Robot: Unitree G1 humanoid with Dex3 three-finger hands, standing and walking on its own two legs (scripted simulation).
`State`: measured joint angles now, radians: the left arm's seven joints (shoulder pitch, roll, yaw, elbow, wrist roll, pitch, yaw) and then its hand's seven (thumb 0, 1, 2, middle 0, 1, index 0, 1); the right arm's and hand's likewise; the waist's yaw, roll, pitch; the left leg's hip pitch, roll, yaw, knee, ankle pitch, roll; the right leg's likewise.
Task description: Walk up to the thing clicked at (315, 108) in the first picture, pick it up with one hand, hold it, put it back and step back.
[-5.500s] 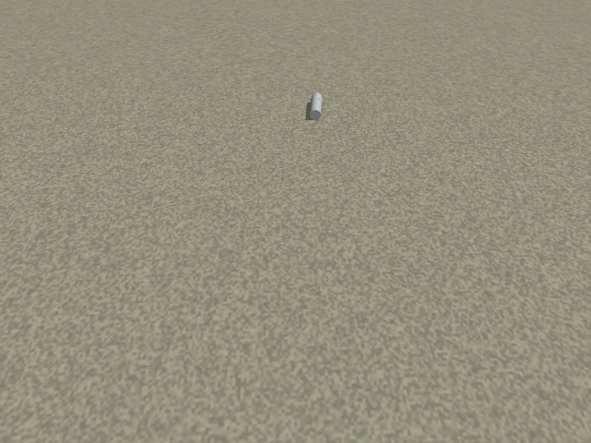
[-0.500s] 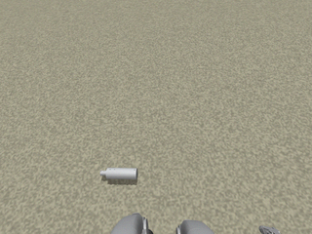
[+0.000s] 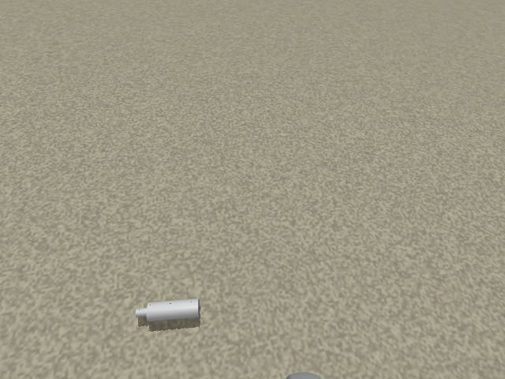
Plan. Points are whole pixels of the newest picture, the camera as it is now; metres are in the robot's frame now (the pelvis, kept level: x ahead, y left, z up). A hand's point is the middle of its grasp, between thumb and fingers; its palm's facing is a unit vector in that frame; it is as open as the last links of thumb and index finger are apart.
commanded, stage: walk up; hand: left
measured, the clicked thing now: (168, 310) +0.47 +0.26 -0.73
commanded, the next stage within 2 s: stand in 1.38 s
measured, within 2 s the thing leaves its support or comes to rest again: neither
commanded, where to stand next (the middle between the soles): +0.09 -0.02 m, yaw +3 degrees
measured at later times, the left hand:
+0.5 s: hand out of the picture +0.16 +0.22 -0.14, palm faces -0.01 -0.93 -0.36, open 7.4 cm
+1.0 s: hand out of the picture +0.14 +0.23 -0.15, palm faces -0.01 -0.94 -0.34, open 7.4 cm
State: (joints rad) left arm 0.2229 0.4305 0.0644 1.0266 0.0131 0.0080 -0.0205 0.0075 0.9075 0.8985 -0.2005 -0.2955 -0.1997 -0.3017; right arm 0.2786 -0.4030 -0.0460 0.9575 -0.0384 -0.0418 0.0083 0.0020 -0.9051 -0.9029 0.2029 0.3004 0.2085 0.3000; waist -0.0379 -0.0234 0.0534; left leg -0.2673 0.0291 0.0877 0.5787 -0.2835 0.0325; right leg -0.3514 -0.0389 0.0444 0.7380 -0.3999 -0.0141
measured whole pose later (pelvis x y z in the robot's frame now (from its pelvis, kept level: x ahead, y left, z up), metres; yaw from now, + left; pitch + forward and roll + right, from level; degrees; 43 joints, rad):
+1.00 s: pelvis +0.05 -0.02 +0.01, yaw +0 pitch -2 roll +0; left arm 0.06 0.36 0.01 1.13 0.00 0.00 -0.01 0.01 0.91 0.90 -0.20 -0.30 -0.20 -0.30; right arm 0.10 -0.36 -0.01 1.12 -0.01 -0.01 0.01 0.00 -0.91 -0.90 0.20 0.30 0.21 0.30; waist 0.00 -0.01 0.07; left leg -0.14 0.02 0.03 0.44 -0.27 -0.01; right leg -0.13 -0.03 -0.01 0.45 -0.28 0.02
